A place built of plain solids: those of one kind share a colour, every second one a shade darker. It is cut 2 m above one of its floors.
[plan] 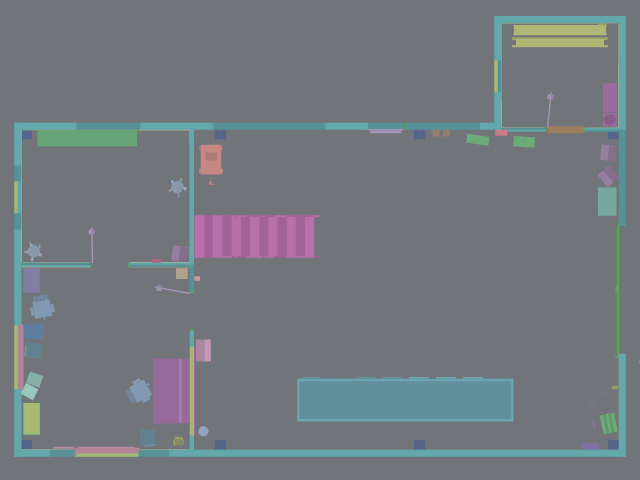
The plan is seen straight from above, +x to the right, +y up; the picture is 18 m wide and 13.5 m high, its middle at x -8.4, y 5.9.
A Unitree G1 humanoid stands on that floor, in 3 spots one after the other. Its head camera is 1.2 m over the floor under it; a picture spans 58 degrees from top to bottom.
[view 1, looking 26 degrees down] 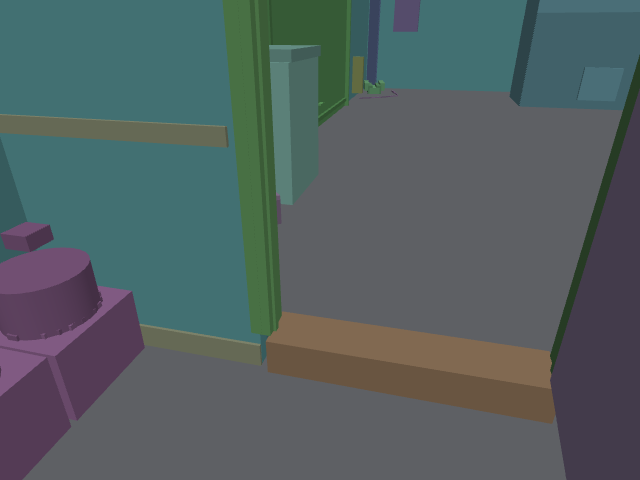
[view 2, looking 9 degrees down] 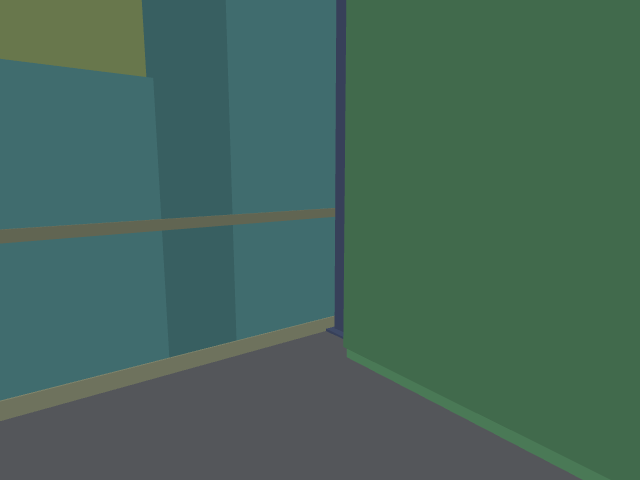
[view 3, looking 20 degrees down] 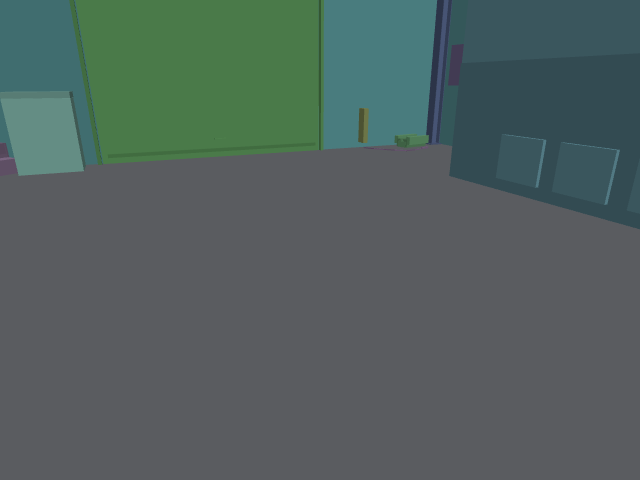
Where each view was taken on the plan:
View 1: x -1.50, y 10.30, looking -76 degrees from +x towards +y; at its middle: ground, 2.74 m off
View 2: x -14.30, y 6.80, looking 143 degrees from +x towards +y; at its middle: wall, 3.17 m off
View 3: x -7.59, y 6.00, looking -24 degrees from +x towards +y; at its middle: ground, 3.51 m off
